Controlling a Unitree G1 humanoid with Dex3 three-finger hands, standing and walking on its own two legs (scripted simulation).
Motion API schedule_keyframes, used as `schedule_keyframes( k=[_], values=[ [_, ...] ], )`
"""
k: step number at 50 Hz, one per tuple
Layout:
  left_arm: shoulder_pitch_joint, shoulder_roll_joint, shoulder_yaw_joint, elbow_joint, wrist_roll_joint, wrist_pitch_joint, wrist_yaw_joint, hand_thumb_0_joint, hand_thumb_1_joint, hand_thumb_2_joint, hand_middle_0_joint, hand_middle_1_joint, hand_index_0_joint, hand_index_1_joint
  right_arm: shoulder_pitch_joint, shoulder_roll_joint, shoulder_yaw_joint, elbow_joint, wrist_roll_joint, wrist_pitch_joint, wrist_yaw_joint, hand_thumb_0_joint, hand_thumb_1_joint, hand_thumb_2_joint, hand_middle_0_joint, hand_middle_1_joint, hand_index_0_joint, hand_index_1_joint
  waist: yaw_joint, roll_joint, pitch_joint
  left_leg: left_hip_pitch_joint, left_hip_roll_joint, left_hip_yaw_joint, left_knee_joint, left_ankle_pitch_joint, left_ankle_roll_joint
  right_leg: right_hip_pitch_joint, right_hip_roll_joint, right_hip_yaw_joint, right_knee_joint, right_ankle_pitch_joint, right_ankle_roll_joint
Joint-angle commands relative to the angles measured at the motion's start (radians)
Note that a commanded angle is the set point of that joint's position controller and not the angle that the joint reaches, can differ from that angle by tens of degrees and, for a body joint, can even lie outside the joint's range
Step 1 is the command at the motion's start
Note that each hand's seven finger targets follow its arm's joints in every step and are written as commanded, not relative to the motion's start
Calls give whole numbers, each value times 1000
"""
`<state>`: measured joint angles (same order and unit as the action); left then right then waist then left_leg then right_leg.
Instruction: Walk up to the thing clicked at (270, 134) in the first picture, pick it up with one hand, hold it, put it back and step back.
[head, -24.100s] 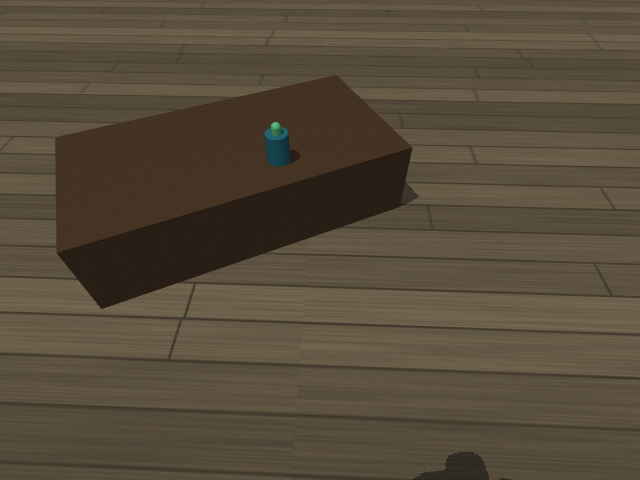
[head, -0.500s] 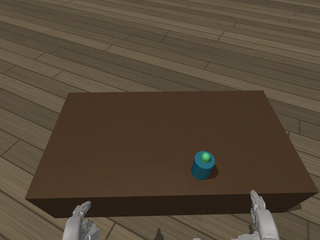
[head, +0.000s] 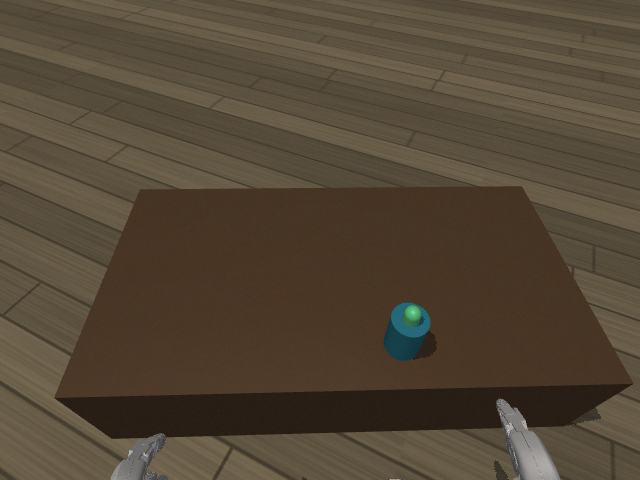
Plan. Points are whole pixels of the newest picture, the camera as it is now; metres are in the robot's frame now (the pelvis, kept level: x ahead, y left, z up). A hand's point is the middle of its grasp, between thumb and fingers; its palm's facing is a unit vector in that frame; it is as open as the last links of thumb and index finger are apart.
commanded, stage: home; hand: right
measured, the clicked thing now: (407, 327) +0.49 -0.20 -0.33
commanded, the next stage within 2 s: stand in 1.38 s
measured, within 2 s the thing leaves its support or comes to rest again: neither
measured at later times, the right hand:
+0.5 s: hand out of the picture +0.04 -0.26 -0.11, palm faces +0.01 +0.92 -0.39, open 17.4 cm
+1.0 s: hand out of the picture +0.04 -0.25 -0.11, palm faces -0.01 +0.93 -0.36, open 17.3 cm
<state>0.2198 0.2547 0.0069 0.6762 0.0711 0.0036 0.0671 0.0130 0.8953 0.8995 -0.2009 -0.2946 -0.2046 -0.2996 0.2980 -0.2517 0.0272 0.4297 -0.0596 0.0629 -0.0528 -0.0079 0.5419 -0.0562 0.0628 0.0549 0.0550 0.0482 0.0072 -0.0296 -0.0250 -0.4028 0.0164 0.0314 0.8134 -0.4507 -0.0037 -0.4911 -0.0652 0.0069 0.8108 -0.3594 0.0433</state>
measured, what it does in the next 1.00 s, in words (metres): stands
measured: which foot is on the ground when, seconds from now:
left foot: down 0.00-1.00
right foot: down 0.00-1.00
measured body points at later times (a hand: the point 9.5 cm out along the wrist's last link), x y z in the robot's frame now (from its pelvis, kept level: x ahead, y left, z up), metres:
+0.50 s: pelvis +0.00 -0.01 +0.04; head -0.01 +0.01 +0.49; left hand +0.06 +0.27 -0.11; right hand +0.04 -0.31 -0.09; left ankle -0.01 +0.12 -0.70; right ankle +0.04 -0.15 -0.70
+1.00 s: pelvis +0.00 -0.01 +0.04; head -0.02 +0.01 +0.49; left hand +0.04 +0.28 -0.11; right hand +0.04 -0.30 -0.09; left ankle -0.01 +0.12 -0.70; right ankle +0.04 -0.15 -0.70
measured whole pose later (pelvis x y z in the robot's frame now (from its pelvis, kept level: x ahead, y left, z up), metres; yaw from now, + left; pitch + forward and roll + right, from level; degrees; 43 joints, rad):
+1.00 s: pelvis +0.00 -0.01 +0.04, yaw +0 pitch -4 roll +0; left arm 0.18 0.33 0.01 1.13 0.03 0.02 0.00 0.01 0.90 0.90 -0.20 -0.30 -0.20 -0.30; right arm 0.19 -0.31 0.01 1.10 -0.02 0.00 -0.02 0.00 0.50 -0.08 0.06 0.06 0.06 0.05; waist 0.01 -0.03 0.04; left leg -0.08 0.03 0.03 0.39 -0.24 -0.01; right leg -0.16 -0.04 -0.01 0.37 -0.14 0.04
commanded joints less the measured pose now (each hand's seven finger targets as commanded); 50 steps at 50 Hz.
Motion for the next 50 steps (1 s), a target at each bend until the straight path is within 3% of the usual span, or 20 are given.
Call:
schedule_keyframes(
  k=[1,3,7,14,15,19,24,27,32,39,43,50],
  values=[
    [-63,177,64,-44,-10,-23,-37,0,897,901,-201,-299,-200,-300,-59,-202,-99,68,7,-81,21,0,553,-51,52,52,52,52,-3,35,-89,55,78,-94,-250,242,22,191,0,35,-186,221,-62],
    [-59,176,60,5,-15,-22,-45,0,897,901,-201,-299,-200,-299,-81,-196,-93,138,16,-82,19,0,532,-64,54,55,54,55,-9,-13,-66,88,61,-63,-250,231,18,200,-13,53,-247,259,-60],
    [-45,177,59,80,-19,-12,-45,0,897,902,-201,-300,-200,-300,-84,-217,-94,267,11,-80,17,0,559,-47,51,51,51,50,-8,19,4,113,74,-68,-328,215,11,222,-8,50,-325,200,-54],
    [-44,200,59,190,-33,-2,-38,0,897,902,-201,-301,-200,-301,-70,-240,-92,428,25,-88,7,0,559,-47,51,50,51,50,-19,45,-20,218,90,-60,-401,413,2,345,-19,56,-376,370,-56],
    [-35,203,59,208,-34,0,-37,0,897,902,-201,-301,-200,-301,-88,-239,-89,448,24,-87,6,0,552,-51,52,52,52,52,-4,38,6,205,88,-63,-417,369,1,346,-20,56,-403,336,-51],
    [-51,222,59,257,-35,6,-39,0,897,902,-201,-301,-200,-301,-95,-255,-85,503,25,-84,3,0,543,-56,52,53,52,53,-5,44,64,183,89,-64,-471,283,2,361,-21,63,-451,248,-44],
    [-45,231,53,305,-34,5,-42,0,897,902,-201,-301,-200,-301,-110,-260,-82,546,27,-81,8,0,533,-62,53,55,53,55,4,10,77,202,84,-65,-484,242,4,351,-22,71,-503,168,-39],
    [-64,241,52,318,-37,3,-43,0,897,902,-201,-301,-200,-301,-100,-259,-79,568,28,-81,10,0,522,-68,55,57,55,57,-3,13,69,226,91,-68,-495,253,8,352,-28,75,-508,183,-42],
    [-67,239,47,347,-40,6,-48,0,897,902,-201,-302,-200,-302,-107,-263,-73,591,27,-78,12,0,529,-64,54,55,54,55,4,23,107,180,90,-77,-530,151,9,345,-23,72,-515,128,-37],
    [-74,241,36,366,-41,2,-50,0,897,902,-201,-302,-200,-302,-115,-270,-70,605,31,-82,17,0,521,-69,54,57,54,57,-2,30,92,191,94,-82,-538,164,14,346,-27,70,-514,146,-38],
    [-92,252,35,370,-43,-4,-47,0,897,903,-201,-303,-201,-303,-124,-267,-66,609,34,-86,18,0,516,-71,55,57,55,57,-8,25,51,240,103,-79,-525,271,14,361,-37,69,-506,224,-40],
    [-82,250,28,395,-45,-4,-47,0,897,903,-201,-303,-201,-303,-138,-280,-65,621,38,-83,19,0,520,-68,54,56,54,56,-2,31,75,244,103,-80,-535,250,17,355,-41,66,-516,218,-38]
  ],
)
